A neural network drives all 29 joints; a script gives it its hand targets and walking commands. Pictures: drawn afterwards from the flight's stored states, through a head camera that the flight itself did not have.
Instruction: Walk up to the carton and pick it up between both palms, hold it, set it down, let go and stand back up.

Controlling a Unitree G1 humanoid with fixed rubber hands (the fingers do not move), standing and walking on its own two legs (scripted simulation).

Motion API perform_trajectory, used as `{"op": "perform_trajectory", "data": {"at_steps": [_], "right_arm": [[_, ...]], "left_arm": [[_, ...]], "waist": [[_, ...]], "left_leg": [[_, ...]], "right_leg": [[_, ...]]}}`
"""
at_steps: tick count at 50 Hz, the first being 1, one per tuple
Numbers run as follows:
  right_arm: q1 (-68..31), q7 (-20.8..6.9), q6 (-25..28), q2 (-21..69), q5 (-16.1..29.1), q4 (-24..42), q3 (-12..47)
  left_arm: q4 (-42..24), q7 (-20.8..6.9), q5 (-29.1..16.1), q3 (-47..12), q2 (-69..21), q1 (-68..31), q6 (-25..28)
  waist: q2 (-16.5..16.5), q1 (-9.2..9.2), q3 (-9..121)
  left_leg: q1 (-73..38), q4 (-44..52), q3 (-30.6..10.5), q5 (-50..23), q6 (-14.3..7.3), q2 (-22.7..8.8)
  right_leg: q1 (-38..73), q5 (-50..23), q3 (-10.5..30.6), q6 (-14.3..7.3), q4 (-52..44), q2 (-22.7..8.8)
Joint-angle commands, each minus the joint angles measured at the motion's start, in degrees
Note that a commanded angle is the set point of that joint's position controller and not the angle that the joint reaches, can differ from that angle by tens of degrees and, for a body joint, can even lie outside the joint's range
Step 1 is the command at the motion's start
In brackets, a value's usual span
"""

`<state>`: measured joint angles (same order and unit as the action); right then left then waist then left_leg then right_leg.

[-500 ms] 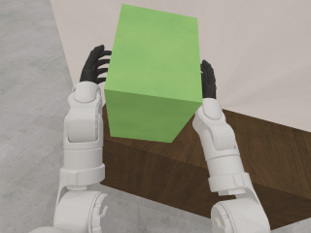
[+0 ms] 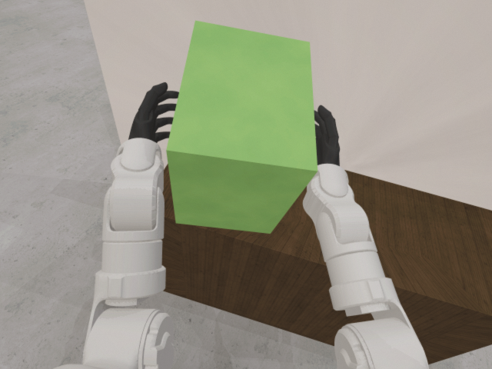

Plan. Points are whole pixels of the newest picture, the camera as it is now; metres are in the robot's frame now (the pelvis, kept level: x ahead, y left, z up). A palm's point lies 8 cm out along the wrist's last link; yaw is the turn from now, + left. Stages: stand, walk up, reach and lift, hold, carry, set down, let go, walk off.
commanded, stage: hold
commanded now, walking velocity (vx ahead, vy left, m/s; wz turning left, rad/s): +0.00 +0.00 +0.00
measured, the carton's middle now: (237, 140) +0.42 +0.00 +0.15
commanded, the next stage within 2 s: none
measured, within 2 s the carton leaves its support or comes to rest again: neither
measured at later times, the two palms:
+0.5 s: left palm (147, 133) +0.38 +0.13 +0.18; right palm (325, 156) +0.37 -0.13 +0.17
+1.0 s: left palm (147, 134) +0.37 +0.13 +0.19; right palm (325, 156) +0.36 -0.13 +0.17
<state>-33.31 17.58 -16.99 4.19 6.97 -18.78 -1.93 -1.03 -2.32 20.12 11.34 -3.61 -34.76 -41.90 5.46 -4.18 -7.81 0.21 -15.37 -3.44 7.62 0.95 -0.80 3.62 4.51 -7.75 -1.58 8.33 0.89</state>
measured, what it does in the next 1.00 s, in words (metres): stands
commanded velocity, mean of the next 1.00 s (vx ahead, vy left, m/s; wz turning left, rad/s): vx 0.00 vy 0.00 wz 0.00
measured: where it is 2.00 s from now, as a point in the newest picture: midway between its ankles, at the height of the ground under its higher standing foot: outside the picture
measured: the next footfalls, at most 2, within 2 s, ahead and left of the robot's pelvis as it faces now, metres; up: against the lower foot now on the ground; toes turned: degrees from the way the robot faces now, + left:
none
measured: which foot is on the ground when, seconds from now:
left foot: down 0.00-1.00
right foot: down 0.00-1.00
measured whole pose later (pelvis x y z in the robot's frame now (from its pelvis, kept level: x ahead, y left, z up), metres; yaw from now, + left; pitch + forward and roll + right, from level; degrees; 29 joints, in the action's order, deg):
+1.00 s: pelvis +0.00 +0.00 +0.00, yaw +0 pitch -8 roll -1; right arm -34.7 16.6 -17.2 3.5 7.3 -20.1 -2.8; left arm -0.6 -1.6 21.4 11.8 -4.8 -35.8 -42.4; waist 5.2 -4.5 -8.1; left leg -0.9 -15.4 -2.7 7.9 0.6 -0.7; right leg 5.0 4.5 -7.5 -1.3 7.9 0.7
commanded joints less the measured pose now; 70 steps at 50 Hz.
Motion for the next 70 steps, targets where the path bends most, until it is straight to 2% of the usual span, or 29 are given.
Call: {"op": "perform_trajectory", "data": {"at_steps": [1,10,22,41,70], "right_arm": [[-35.0,-5.5,3.1,16.5,1.9,13.2,14.8],[-34.7,-6.2,2.3,14.8,2.4,10.7,12.9],[-34.8,-6.0,2.9,15.1,3.0,12.7,14.8],[-34.0,-5.4,2.6,15.8,3.2,13.0,15.4],[-34.5,-5.7,2.9,15.7,2.7,12.2,14.6]], "left_arm": [[-4.9,-5.6,-7.9,-21.6,-23.4,-27.9,3.3],[-3.6,-5.4,-5.9,-19.5,-23.7,-27.1,2.0],[-5.4,-5.4,-6.3,-20.7,-24.1,-26.3,2.2],[-5.1,-6.1,-6.7,-20.1,-23.2,-26.1,2.2],[-4.3,-5.9,-6.5,-19.9,-23.4,-26.8,2.6]], "waist": [[-7.2,-1.22,27.1],[-7.2,-1.12,25.1],[-6.5,-1.0,25.9],[-5.9,-0.95,25.6],[-6.2,-1.02,25.9]], "left_leg": [[-3.2,0.8,3.8,-11.0,2.0,2.8],[-4.6,0.5,3.9,-13.7,2.6,2.6],[-5.9,-0.1,3.8,-17.1,2.6,2.7],[-3.5,0.8,3.9,-14.1,1.6,2.9],[-4.0,0.6,3.9,-14.0,1.8,2.8]], "right_leg": [[8.0,-8.6,-0.6,3.7,1.6,1.3],[7.8,-7.8,-0.9,3.2,1.1,1.7],[9.4,-11.3,-0.5,3.2,1.1,1.7],[10.9,-12.5,0.0,3.7,1.6,1.1],[9.8,-11.4,-0.3,3.6,1.5,1.3]]}}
